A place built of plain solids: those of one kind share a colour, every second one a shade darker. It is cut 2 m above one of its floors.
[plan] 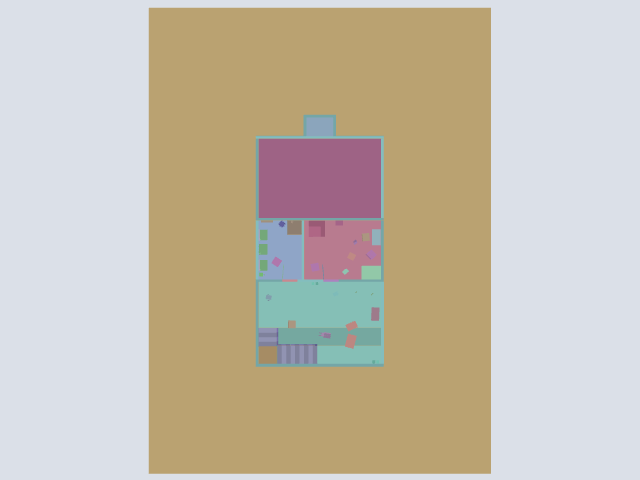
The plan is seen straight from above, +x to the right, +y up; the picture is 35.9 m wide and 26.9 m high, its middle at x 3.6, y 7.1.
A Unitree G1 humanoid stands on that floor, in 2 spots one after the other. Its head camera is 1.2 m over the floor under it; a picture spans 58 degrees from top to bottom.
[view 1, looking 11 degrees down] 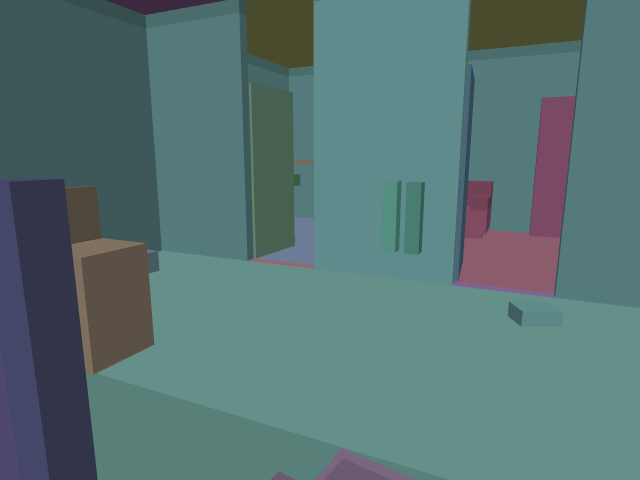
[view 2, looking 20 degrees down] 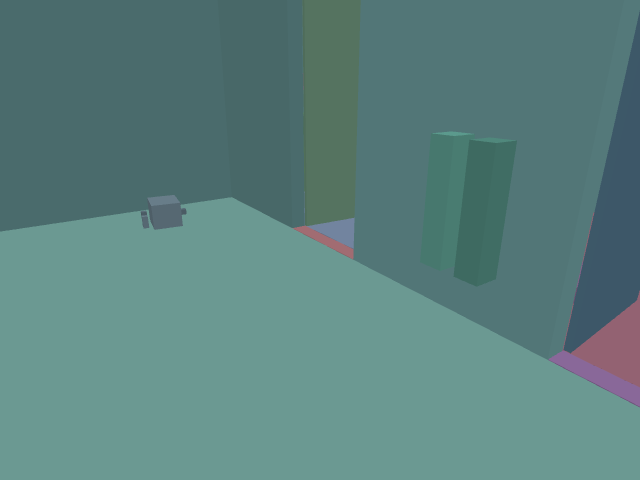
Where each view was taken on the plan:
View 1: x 4.32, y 0.67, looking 115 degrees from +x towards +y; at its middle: wall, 4.60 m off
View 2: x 4.60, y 2.95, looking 146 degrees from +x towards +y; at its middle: floor_gap_ablutions_door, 3.51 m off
